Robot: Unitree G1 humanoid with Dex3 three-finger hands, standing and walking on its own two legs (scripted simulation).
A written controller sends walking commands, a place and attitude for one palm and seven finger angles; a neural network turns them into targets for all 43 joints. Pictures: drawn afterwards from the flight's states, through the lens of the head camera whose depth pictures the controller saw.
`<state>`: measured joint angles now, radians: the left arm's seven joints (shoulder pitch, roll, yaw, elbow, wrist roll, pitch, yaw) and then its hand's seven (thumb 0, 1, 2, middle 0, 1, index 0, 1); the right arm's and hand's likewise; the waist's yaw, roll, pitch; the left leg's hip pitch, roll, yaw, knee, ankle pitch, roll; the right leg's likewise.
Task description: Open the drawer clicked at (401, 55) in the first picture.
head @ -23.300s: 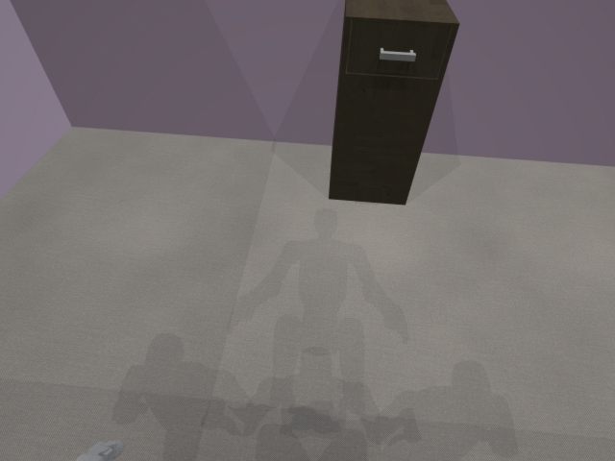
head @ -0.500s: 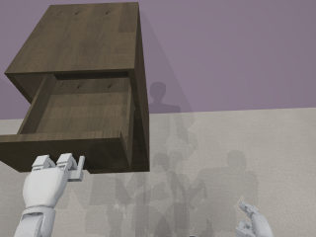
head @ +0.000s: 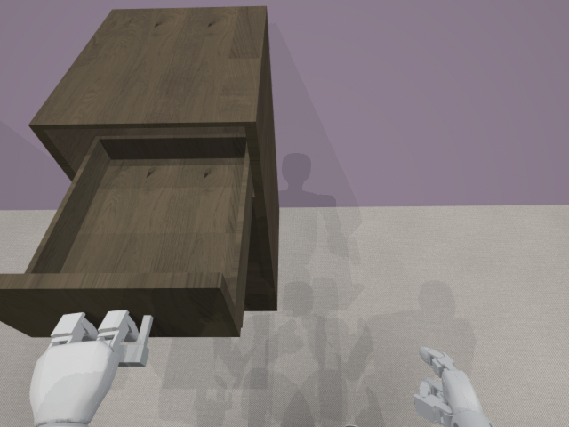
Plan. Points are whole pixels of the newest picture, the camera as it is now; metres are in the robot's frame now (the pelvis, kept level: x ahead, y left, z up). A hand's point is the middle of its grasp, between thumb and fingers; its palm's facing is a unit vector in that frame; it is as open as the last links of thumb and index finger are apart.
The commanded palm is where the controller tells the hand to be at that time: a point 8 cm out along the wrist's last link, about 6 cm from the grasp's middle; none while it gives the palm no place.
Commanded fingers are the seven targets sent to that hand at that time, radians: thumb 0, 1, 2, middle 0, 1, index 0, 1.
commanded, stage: pull the drawer open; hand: left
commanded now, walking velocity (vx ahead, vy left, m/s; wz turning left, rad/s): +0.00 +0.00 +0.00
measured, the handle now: (103, 339) +0.22 +0.27 +0.01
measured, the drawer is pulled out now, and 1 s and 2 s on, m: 0.29 0.30 0.29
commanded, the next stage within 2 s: open the thumb to release the handle in 0.24 s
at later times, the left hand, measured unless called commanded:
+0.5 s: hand (98, 383) +0.17 +0.27 -0.01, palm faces +0.01 -0.03 -1.00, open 5.7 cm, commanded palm +0.14 +0.28 +0.04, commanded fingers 0.00 0.27 0.63 -0.35 -1.28 -0.35 -1.28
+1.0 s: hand (100, 387) +0.16 +0.26 -0.01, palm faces -0.02 -0.04 -1.00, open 13.4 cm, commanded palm +0.14 +0.26 +0.04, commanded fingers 0.00 -0.50 0.30 -0.30 -1.20 -0.30 -1.20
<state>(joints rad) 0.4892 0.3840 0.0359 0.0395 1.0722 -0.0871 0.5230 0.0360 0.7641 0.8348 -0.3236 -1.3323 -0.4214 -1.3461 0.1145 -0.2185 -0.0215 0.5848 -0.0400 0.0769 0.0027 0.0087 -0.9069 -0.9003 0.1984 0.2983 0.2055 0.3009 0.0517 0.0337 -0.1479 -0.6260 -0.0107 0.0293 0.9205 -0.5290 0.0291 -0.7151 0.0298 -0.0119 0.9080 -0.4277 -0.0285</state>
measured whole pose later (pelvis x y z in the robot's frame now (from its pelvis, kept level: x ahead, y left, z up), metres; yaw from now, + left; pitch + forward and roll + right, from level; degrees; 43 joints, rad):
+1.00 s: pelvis -0.02 -0.02 +0.00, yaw +1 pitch +12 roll +1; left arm 0.39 0.39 0.07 0.11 1.04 -0.10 0.48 -0.01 -0.43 0.33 -0.35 -1.23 -0.34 -1.21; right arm 0.12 -0.24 -0.03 0.60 -0.04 0.06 -0.05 0.01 -0.91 -0.90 0.20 0.30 0.21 0.30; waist 0.06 0.04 -0.12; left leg -0.64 -0.01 0.00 0.92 -0.49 0.00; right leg -0.72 0.03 -0.04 0.92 -0.40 -0.06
